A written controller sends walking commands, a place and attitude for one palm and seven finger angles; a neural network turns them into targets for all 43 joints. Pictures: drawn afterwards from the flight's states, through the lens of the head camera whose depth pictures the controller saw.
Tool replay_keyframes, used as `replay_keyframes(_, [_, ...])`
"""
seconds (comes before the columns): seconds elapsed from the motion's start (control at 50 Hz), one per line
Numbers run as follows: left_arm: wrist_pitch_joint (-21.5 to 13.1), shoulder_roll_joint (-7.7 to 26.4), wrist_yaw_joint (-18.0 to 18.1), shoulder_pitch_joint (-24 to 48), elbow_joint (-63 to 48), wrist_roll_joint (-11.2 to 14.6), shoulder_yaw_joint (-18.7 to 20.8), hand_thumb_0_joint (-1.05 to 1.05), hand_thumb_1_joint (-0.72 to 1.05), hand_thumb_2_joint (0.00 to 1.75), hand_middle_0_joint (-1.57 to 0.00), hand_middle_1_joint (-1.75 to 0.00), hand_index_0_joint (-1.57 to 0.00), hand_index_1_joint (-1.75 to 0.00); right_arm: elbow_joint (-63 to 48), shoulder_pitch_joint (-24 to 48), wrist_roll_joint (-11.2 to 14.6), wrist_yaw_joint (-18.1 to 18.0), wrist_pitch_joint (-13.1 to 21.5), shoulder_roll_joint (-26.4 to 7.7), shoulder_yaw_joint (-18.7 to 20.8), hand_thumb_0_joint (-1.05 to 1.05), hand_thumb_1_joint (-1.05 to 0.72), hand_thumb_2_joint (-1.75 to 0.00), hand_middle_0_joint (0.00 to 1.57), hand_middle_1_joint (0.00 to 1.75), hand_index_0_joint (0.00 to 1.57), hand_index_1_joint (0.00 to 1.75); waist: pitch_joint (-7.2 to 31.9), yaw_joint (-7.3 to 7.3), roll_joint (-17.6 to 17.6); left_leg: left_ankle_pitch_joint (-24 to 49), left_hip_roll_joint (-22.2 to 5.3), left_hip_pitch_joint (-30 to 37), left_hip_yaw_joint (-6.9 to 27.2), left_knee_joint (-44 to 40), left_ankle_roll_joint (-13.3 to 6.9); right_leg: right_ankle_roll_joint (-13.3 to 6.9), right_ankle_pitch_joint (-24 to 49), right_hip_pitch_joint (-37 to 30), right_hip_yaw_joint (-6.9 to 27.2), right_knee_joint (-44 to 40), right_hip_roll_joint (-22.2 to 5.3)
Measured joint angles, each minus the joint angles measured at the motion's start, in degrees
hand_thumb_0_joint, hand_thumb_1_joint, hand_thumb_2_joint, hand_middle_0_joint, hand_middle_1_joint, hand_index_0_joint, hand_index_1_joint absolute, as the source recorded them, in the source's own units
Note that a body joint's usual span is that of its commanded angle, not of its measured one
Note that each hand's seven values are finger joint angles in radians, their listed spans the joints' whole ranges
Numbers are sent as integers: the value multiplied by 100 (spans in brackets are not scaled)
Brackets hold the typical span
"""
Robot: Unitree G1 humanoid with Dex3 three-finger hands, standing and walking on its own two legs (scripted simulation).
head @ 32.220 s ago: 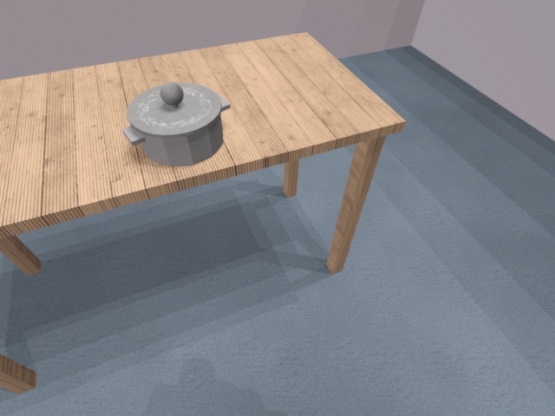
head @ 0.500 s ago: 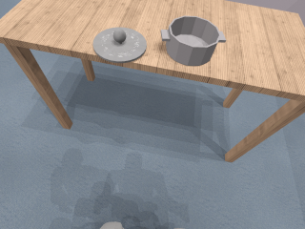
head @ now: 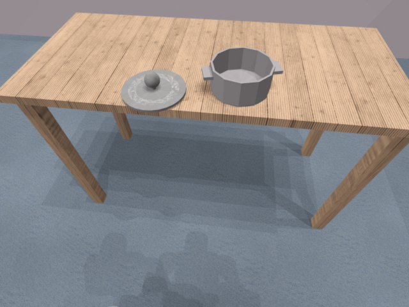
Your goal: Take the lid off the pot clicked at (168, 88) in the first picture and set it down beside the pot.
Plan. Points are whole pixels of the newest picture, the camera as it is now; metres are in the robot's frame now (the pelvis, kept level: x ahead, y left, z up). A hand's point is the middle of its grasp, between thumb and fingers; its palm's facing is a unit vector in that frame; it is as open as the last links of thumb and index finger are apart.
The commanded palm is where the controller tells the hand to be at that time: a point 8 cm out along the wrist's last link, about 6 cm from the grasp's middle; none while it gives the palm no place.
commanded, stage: let the arm hang, fingers relaxed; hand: left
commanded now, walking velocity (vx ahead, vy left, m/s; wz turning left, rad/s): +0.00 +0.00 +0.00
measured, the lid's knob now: (152, 79) +0.69 +0.17 +0.04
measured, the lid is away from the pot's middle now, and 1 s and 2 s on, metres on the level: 0.26 0.26 0.26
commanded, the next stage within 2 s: look to check the result in 0.82 s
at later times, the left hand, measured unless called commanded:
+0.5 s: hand out of the picture +0.04 +0.18 -0.17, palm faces -0.02 -0.97 -0.22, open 7.4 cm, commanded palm none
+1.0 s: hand out of the picture +0.06 +0.18 -0.17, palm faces -0.02 -0.98 -0.22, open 7.4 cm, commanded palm none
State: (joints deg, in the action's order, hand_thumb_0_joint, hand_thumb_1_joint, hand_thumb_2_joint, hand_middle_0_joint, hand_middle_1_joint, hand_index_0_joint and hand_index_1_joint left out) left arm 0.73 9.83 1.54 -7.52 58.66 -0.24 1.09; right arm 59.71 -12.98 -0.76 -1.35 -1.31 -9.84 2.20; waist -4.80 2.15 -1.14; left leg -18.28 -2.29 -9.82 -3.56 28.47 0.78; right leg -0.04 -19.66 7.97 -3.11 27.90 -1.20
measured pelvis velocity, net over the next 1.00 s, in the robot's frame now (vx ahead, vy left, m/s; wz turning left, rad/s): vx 0.00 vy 0.00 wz -0.02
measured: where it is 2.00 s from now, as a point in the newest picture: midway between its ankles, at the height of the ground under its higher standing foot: outside the picture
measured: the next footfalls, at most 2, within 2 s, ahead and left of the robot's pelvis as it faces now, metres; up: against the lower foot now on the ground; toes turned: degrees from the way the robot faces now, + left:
none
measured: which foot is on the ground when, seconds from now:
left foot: down 0.00-1.00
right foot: down 0.00-1.00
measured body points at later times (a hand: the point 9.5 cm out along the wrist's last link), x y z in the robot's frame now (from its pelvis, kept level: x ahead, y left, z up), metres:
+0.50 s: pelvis +0.00 +0.00 +0.00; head +0.05 -0.01 +0.45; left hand +0.04 +0.24 -0.16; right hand -0.01 -0.23 -0.16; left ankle -0.04 +0.13 -0.74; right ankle -0.05 -0.11 -0.74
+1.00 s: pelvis +0.00 +0.00 +0.00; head +0.05 -0.01 +0.45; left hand +0.07 +0.23 -0.15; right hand +0.00 -0.23 -0.16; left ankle -0.04 +0.13 -0.74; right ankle -0.05 -0.11 -0.74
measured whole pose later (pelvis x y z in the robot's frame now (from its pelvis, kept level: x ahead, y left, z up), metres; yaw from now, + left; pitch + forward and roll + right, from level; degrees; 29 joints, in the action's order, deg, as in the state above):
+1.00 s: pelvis +0.00 +0.00 +0.00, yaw -1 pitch +0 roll +0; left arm 0.7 9.7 1.7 -8.6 61.4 -0.3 1.9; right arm 62.1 -13.3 -0.6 -1.8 -1.1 -8.8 2.4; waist -6.0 2.0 -0.4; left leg -17.6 -2.7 -8.9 -4.4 26.8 0.9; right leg -0.1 -18.6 7.5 -2.3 26.1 -0.7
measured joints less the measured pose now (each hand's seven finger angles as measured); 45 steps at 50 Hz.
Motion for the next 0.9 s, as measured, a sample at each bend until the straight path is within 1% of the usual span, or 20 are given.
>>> replay_keyframes(0.18, [1, -41, -4, -46, 76, -5, 33, 0, 91, 90, -20, -30, -20, -30, 65, -7, -6, -16, 5, 10, 29, 0, -91, -90, 20, 30, 20, 30, -52, -5, 84, 17, -37, 50, -30, -56, 23, -20, 35, -38, 29, -66, 39])
replay_keyframes(0.5, [21, 30, 23, -308, 313, 0, 66, 0, 91, 90, -20, -30, -20, -30, 205, -89, 23, -37, -6, 75, 17, 0, -91, -90, 20, 30, 20, 30, -176, -37, 66, 35, -68, 68, -72, -117, 25, -20, 95, -56, 69, -172, 73])
replay_keyframes(0.9, [-9, -12, 20, -128, 279, -6, 79, 0, 91, 90, -20, -30, -20, -30, 230, -34, 16, -42, 25, 116, 18, 0, -91, -90, 20, 30, 20, 30, -112, -17, 81, 58, -41, 88, -86, -162, 11, -3, 103, -57, 82, -181, 47])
